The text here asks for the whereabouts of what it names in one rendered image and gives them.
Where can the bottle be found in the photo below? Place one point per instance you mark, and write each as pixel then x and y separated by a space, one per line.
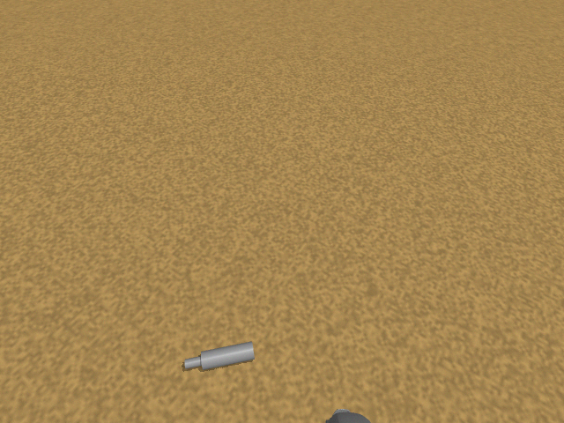
pixel 222 356

